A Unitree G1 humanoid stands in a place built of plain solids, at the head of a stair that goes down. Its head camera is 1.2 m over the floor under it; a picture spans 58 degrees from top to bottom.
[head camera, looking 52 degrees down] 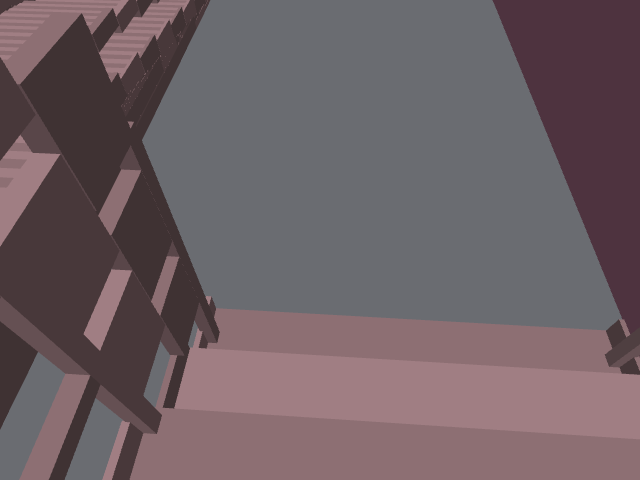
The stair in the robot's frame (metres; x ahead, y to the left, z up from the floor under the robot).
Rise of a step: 0.19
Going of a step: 0.26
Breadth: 1.60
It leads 4 degrees to the right of straight ahead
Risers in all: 3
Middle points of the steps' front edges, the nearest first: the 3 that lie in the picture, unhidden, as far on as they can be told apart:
0.32 -0.32 0.00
0.57 -0.34 -0.18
0.82 -0.35 -0.37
